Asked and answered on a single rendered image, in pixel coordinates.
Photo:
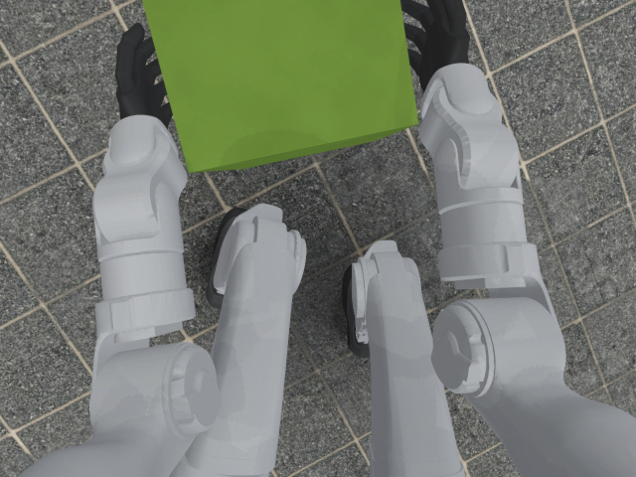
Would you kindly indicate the left robot forearm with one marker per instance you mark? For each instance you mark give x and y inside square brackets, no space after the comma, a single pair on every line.
[139,240]

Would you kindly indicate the left robot upper arm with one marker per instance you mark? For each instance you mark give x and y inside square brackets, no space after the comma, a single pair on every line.
[147,406]

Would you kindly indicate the right robot forearm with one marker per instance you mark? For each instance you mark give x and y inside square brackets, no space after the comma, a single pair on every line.
[478,188]

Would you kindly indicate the robot right hand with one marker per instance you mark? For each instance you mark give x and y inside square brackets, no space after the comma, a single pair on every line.
[445,40]

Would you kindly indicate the right robot foot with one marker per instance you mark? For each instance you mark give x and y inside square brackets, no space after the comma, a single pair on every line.
[359,349]

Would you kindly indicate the right robot upper arm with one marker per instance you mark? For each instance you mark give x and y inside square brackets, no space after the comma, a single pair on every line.
[507,357]

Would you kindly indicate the carton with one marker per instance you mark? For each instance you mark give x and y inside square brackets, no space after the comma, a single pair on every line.
[253,82]

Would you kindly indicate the robot left shin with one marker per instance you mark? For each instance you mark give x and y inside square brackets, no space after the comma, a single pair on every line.
[240,233]

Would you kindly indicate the robot left hand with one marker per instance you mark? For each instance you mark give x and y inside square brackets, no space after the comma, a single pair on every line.
[136,92]

